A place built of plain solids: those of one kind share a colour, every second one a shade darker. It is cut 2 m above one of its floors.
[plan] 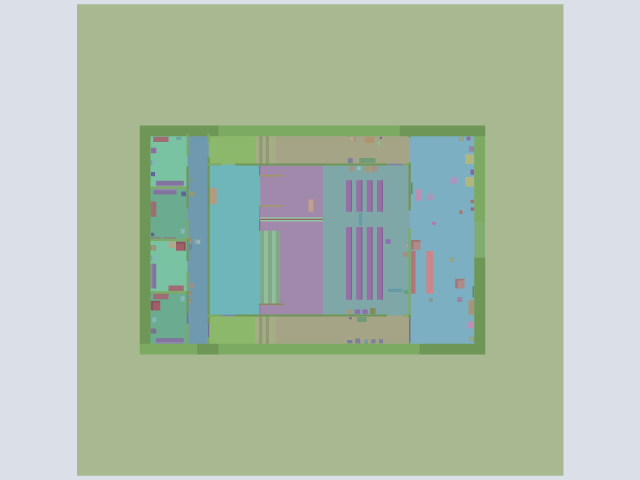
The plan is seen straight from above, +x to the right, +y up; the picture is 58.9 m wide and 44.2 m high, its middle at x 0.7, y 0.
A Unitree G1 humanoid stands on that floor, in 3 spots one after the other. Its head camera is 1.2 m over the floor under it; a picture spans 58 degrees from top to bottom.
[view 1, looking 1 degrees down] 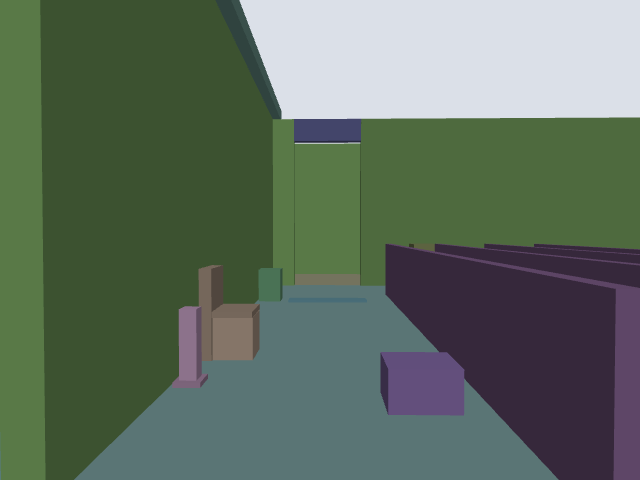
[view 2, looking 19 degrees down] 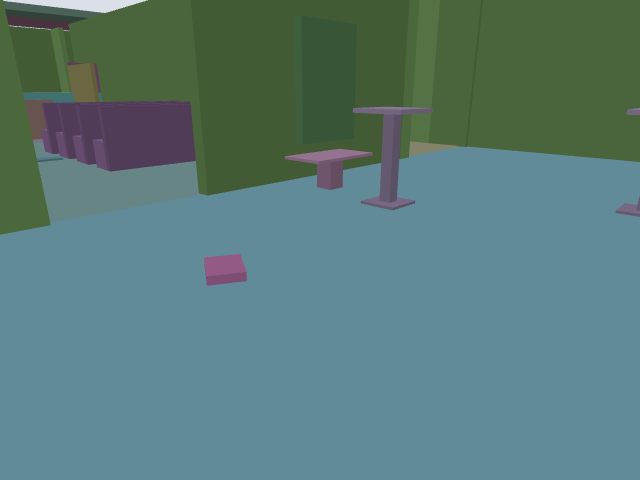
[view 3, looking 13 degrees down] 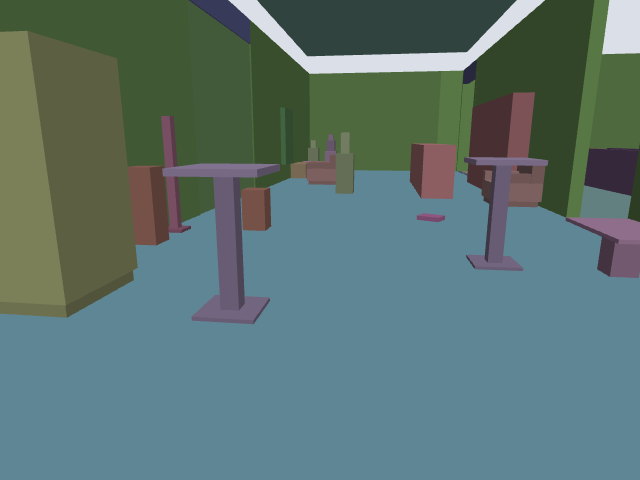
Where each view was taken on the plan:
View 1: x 7.62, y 2.90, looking -89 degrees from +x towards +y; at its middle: wall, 12.46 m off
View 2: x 13.61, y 0.00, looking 134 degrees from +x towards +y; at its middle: floor_foyer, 3.69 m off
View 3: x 11.98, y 8.30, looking -82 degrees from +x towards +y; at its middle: floor_foyer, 5.33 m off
